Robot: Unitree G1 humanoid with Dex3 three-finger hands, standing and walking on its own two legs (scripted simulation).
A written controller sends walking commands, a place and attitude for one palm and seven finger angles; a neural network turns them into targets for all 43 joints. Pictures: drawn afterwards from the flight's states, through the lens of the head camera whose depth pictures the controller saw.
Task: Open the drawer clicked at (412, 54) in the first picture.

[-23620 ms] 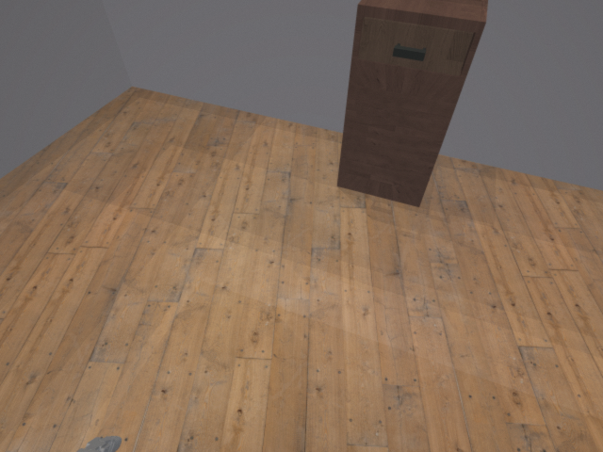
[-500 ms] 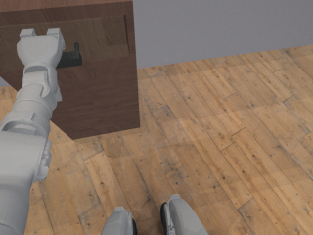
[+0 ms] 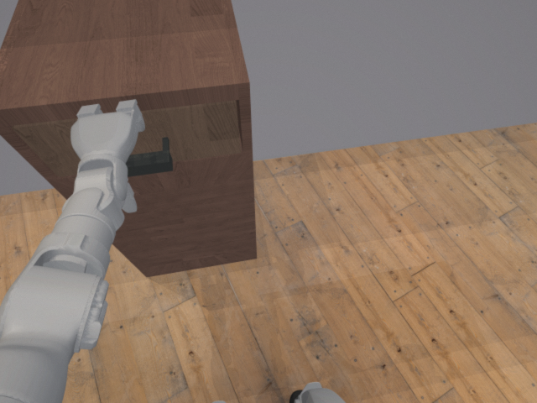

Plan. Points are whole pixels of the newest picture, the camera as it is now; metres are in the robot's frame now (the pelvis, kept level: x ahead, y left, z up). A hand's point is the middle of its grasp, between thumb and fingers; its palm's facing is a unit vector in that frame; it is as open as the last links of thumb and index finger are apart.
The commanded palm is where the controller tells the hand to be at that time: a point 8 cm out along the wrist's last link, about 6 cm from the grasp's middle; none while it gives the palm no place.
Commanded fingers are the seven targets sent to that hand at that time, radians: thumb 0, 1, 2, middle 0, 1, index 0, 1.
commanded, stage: lift the fingers back up to retry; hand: left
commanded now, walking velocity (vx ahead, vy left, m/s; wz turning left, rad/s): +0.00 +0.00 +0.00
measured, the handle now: (141, 154) +0.54 +0.20 -0.02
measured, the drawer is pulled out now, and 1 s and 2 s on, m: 0.00 0.00 0.00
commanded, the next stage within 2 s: re-aim the fingers above the handle in 0.18 s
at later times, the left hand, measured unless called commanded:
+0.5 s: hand (117, 161) +0.48 +0.21 +0.04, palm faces +0.00 +0.00 -1.00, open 13.8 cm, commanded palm +0.47 +0.21 +0.10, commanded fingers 0.00 -0.50 0.30 -0.30 -1.20 -0.30 -1.20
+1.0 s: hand (112, 165) +0.48 +0.22 +0.04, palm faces -0.05 +0.01 -1.00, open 13.8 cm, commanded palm +0.47 +0.21 +0.10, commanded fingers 0.00 -0.50 0.30 -0.30 -1.20 -0.30 -1.20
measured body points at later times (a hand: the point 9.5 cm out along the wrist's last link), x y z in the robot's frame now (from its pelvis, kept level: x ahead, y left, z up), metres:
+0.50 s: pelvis +0.00 +0.00 +0.01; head +0.09 -0.01 +0.45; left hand +0.48 +0.21 +0.10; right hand +0.05 -0.27 -0.13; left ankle -0.05 +0.09 -0.71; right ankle +0.01 -0.11 -0.71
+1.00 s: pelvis -0.01 -0.01 +0.00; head +0.09 -0.01 +0.44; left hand +0.48 +0.22 +0.09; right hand -0.01 -0.28 -0.12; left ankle -0.05 +0.09 -0.71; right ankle +0.01 -0.11 -0.71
